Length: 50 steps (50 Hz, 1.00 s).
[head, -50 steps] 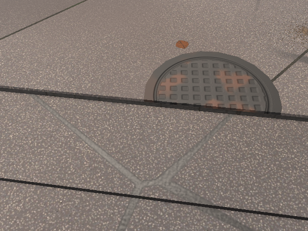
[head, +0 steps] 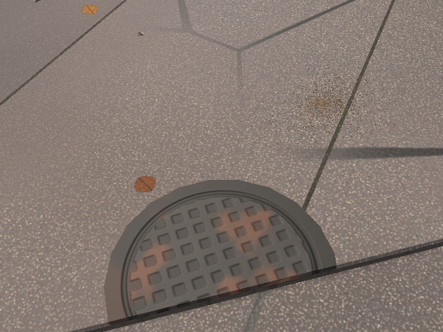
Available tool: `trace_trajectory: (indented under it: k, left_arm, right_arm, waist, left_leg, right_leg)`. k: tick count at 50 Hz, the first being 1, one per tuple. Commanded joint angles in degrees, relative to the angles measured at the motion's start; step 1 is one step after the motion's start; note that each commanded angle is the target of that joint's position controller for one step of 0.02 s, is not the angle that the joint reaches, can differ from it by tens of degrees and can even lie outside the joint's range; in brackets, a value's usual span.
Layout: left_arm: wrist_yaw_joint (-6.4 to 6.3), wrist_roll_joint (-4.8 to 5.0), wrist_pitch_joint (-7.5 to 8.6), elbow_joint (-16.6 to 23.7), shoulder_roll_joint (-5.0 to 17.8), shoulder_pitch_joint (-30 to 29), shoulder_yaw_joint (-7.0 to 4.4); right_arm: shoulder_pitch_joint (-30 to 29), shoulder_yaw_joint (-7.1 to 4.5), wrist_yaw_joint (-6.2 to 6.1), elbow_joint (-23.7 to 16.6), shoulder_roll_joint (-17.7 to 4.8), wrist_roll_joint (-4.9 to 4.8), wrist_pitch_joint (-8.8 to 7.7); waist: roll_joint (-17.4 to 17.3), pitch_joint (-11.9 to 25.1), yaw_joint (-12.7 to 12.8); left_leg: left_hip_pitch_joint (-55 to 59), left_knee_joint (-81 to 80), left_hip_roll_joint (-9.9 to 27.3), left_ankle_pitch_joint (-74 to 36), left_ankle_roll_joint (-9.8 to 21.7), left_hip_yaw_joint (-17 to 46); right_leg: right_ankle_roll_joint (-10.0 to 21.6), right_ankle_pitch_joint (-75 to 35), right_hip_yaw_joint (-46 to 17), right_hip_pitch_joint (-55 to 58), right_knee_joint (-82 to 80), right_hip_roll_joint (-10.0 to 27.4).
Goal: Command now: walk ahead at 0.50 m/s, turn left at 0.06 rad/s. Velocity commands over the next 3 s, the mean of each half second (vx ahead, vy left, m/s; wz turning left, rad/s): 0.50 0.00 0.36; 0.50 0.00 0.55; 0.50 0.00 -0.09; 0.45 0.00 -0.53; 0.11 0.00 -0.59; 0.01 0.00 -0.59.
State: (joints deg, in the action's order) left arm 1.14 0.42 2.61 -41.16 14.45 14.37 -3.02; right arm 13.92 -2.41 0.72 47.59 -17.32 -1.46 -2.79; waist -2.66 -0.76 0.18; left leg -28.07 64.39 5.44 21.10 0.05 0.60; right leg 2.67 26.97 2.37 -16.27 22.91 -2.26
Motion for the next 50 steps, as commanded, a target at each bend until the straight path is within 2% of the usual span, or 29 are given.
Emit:
trace_trajectory:
  k: [1,6,9,13,15,16,17,18,19,20,21,22,23,25,28,30,34,36,37,38,39,40,41,42,44,45,46,47,50]
  left_arm:
    - [-0.31,-0.53,2.38,2.94,5.73,-3.28,-1.47]
    - [-1.52,-1.92,2.92,1.12,8.15,-2.82,-1.94]
    - [-1.65,-1.80,2.45,0.48,9.77,-4.16,-2.38]
    - [-1.25,-0.91,1.02,-0.99,10.93,-5.11,-3.15]
    - [-1.21,-0.36,0.10,-1.65,11.32,-6.56,-3.49]
    - [-1.29,0.43,-0.32,-1.64,11.25,-9.31,-3.52]
    - [-1.39,0.02,-0.23,-1.38,8.31,-10.46,-2.51]
    - [-1.01,-1.67,0.24,-1.03,0.57,-9.16,-0.27]
    - [-0.60,-0.14,2.68,4.69,-1.31,-8.43,0.57]
    - [0.21,2.51,4.75,5.09,4.47,-11.21,-0.38]
    - [0.67,2.67,5.74,5.37,6.79,-12.57,-0.85]
    - [0.10,1.09,5.62,4.21,6.19,-12.50,-0.87]
    - [-0.39,-0.09,5.29,4.37,5.81,-13.43,-0.96]
    - [-0.46,-0.34,4.03,4.16,5.92,-14.83,-1.46]
    - [-0.34,-0.31,3.57,5.83,2.70,-20.54,-0.80]
    - [0.31,-0.08,3.57,6.29,0.56,-23.28,-0.22]
    - [1.51,0.86,3.66,8.76,0.32,-29.65,0.26]
    - [1.66,1.02,4.14,8.56,2.78,-27.37,-0.72]
    - [1.52,0.66,4.59,7.51,4.88,-22.75,-1.59]
    - [0.86,0.10,4.82,4.77,8.20,-13.06,-3.15]
    - [0.11,-0.79,4.73,2.57,10.77,-3.35,-4.23]
    - [-0.22,-1.56,3.87,1.38,14.51,6.84,-5.58]
    - [-0.42,-1.50,3.94,1.84,10.24,3.98,-3.76]
    - [-1.17,-0.60,3.48,1.72,7.37,-0.10,-2.94]
    - [-1.92,-0.44,2.88,0.15,5.61,-3.27,-2.53]
    - [-1.88,-1.30,3.16,-0.38,4.33,-4.80,-2.14]
    - [-1.74,-1.43,3.30,-0.91,3.69,-6.45,-2.00]
    - [-1.47,-0.80,3.74,-1.41,3.58,-7.28,-2.00]
    - [-0.75,0.34,4.51,-3.33,6.56,-6.18,-2.80]
  right_arm:
    - [4.49,-1.00,-0.20,-2.08,-2.59,-0.11,1.17]
    - [-0.88,-1.65,0.09,-3.85,-3.50,0.50,2.71]
    - [-3.41,-1.87,0.64,-4.87,-3.43,0.57,3.31]
    - [-5.00,-2.05,1.37,-6.38,-3.41,0.44,3.92]
    - [0.82,-2.82,1.40,-5.52,-4.31,0.03,4.22]
    - [9.79,-3.75,1.32,-3.30,-5.09,-0.05,4.18]
    - [21.07,-5.66,0.90,0.80,-8.68,0.18,4.11]
    - [17.80,-5.71,0.43,1.25,-11.14,-0.11,3.51]
    - [11.36,-4.27,1.34,-2.85,-13.22,1.06,0.94]
    - [9.64,-3.65,2.27,-4.83,-9.91,1.22,-0.55]
    - [8.84,-3.01,2.23,-5.02,-7.24,1.10,-1.27]
    - [7.06,-2.90,1.99,-5.43,-6.75,0.99,-1.65]
    - [6.04,-2.70,1.26,-5.54,-6.27,1.01,-1.80]
    - [7.61,-1.93,-0.31,-5.56,-4.49,1.39,-2.48]
    - [12.80,-2.11,-2.08,-4.47,-4.10,0.72,-2.35]
    - [15.20,-2.15,-2.73,-3.88,-3.80,0.75,-1.41]
    - [17.50,-2.70,-3.06,-3.76,-4.52,0.26,0.42]
    - [15.98,-3.19,-3.33,-3.94,-5.55,-0.06,0.77]
    - [13.49,-3.48,-3.41,-4.81,-6.44,0.04,0.71]
    - [10.71,-3.08,-3.34,-6.44,-5.40,0.73,0.52]
    - [9.79,-2.55,-3.28,-8.77,-3.04,0.49,0.48]
    - [12.31,-1.28,-3.17,-10.87,-1.00,-0.26,0.07]
    - [13.58,-1.11,-2.26,-10.84,-0.74,-0.47,-0.32]
    - [10.11,-2.04,-1.65,-10.79,-4.16,-1.09,-0.39]
    - [3.17,-2.14,-1.36,-12.35,-4.20,0.47,-0.42]
    - [3.01,-2.42,-1.37,-12.33,-3.74,0.75,0.10]
    - [5.57,-2.20,-1.18,-11.70,-2.17,0.20,0.89]
    - [6.38,-1.89,-1.09,-11.35,-0.90,-0.16,1.43]
    - [2.85,-1.28,-1.03,-12.55,-0.62,0.53,1.91]
  waist:
    - [9.37,3.01,-3.59]
    - [8.24,1.77,-3.91]
    - [7.40,1.19,-4.16]
    - [7.07,-0.95,-3.69]
    - [8.73,-0.20,-6.18]
    - [7.81,2.50,-10.97]
    - [0.33,4.53,-14.80]
    - [-14.15,-2.60,-8.98]
    - [-21.94,-2.21,-1.12]
    - [-10.77,-2.18,-1.86]
    - [-3.68,-2.76,-1.58]
    - [1.00,-2.85,-0.53]
    - [1.77,-2.60,-0.05]
    - [0.20,-0.94,-0.28]
    - [1.17,-0.50,-2.48]
    - [-1.54,0.07,-3.95]
    - [-4.16,-3.36,-6.58]
    - [-6.24,-3.10,-4.60]
    - [-8.31,-0.79,-1.66]
    - [-8.67,5.19,2.99]
    - [-4.95,14.20,6.48]
    - [11.11,27.50,9.07]
    - [21.71,28.61,6.11]
    - [16.93,17.59,5.38]
    - [6.29,7.06,3.30]
    - [6.43,5.46,1.36]
    - [7.92,4.42,-0.72]
    - [8.28,2.71,-1.62]
    - [6.65,-0.39,-1.71]
  left_leg:
    - [-6.35,3.31,1.36,-7.06,-1.23,2.06]
    - [-8.97,-0.72,0.70,-14.49,-3.05,1.55]
    - [-6.53,-7.09,1.22,-14.43,-2.55,-0.42]
    - [-3.86,-14.74,1.76,-4.86,0.97,-4.24]
    - [2.00,-17.95,-0.82,2.82,3.24,-8.05]
    - [12.11,-24.37,-3.02,1.85,4.98,-9.88]
    - [24.96,-29.90,-5.78,-0.79,6.05,-8.47]
    - [23.83,-32.41,1.28,-6.06,8.91,7.16]
    - [23.44,-50.99,9.07,9.57,19.69,44.51]
    - [25.35,-56.16,14.63,11.73,21.43,46.33]
    - [22.51,-55.06,13.67,10.20,19.51,38.62]
    - [19.65,-53.94,10.92,5.64,17.09,31.80]
    - [18.21,-53.79,8.84,-0.12,15.70,27.26]
    - [19.50,-54.35,6.30,-14.16,14.02,20.29]
    - [23.86,-53.43,3.09,-27.71,12.00,13.12]
    - [25.99,-51.90,1.94,-28.05,10.93,11.22]
    - [25.33,-52.01,4.05,-22.92,11.33,14.32]
    - [24.77,-51.19,5.63,-24.14,10.46,16.31]
    - [24.93,-48.66,6.25,-32.21,9.78,16.34]
    - [22.50,-40.66,2.95,-44.12,8.39,13.40]
    - [9.82,-26.07,-0.90,-45.96,4.54,10.65]
    - [-5.08,-3.06,-7.65,-22.68,0.50,7.27]
    - [-11.06,7.52,-7.86,7.97,1.12,11.74]
    - [-15.14,11.88,-5.25,6.32,1.16,9.90]
    - [-12.20,7.19,-0.96,1.42,2.36,5.98]
    - [-8.17,5.29,0.64,0.77,2.86,5.83]
    - [-5.18,5.55,1.29,1.08,2.90,5.51]
    - [-3.95,3.64,1.70,0.71,2.76,5.20]
    - [-5.21,-4.66,2.54,-4.30,2.39,5.53]
  right_leg:
    - [8.76,-12.48,-11.68,4.37,-14.19,14.96]
    - [7.54,-14.90,-3.19,4.71,-16.56,16.11]
    - [5.97,-16.00,1.34,8.01,-16.91,16.53]
    - [5.29,-16.57,5.09,14.97,-14.76,18.66]
    - [4.96,-27.74,7.80,16.07,-5.43,18.19]
    - [4.08,-36.12,10.16,13.01,6.25,16.65]
    - [2.23,-33.23,10.05,4.68,25.80,13.19]
    - [-0.98,3.14,7.49,-13.32,49.06,6.83]
    - [-1.86,7.15,-2.49,-29.97,60.25,-2.22]
    - [-0.58,1.92,-6.03,-34.73,62.29,1.43]
    - [0.90,-4.96,-6.26,-33.67,56.57,4.54]
    - [0.63,-9.23,-6.07,-30.25,52.03,6.82]
    - [-0.37,-12.13,-6.36,-27.56,46.46,7.69]
    - [-2.01,-17.70,-5.72,-24.52,39.90,7.23]
    - [-3.99,-24.95,-3.80,-24.81,25.74,4.46]
    - [-4.74,-29.03,-2.91,-23.63,18.75,2.47]
    - [-5.29,-25.23,-0.20,-21.99,8.83,0.52]
    - [-4.26,-26.90,-2.00,-16.15,6.81,0.82]
    - [-3.08,-25.22,-1.64,-10.85,7.84,0.26]
    - [-0.63,-22.90,0.46,1.13,8.79,-0.90]
    - [3.92,-19.61,-7.55,21.85,11.27,5.46]
    - [11.52,3.15,-33.26,40.15,3.45,19.18]
    - [12.09,13.04,-48.84,40.55,-5.76,23.70]
    - [10.47,13.13,-42.33,31.40,-7.29,22.96]
    - [8.60,-2.10,-27.82,14.71,-8.06,19.51]
    - [7.78,-6.77,-22.96,8.47,-9.26,17.61]
    - [8.02,-8.40,-19.72,4.42,-10.33,17.15]
    - [8.73,-9.60,-16.96,1.07,-12.27,16.78]
    - [10.41,-9.99,-13.10,-0.71,-15.96,18.15]
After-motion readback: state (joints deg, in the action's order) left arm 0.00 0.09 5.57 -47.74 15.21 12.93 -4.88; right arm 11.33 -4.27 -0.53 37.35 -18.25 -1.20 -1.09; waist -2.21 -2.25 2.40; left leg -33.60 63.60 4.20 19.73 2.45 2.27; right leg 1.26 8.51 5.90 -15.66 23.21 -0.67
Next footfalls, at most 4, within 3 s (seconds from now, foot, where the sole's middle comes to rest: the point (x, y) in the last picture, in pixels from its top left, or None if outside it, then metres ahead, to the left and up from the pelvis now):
0.34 left None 0.23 0.15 -0.76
0.76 right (222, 274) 0.65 0.06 -0.72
1.20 left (114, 284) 0.62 0.39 -0.72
1.72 right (151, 183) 1.01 0.32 -0.72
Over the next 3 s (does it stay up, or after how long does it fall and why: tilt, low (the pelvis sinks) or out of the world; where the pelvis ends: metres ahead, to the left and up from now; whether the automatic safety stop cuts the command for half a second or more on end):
stays up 1.11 0.38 0.05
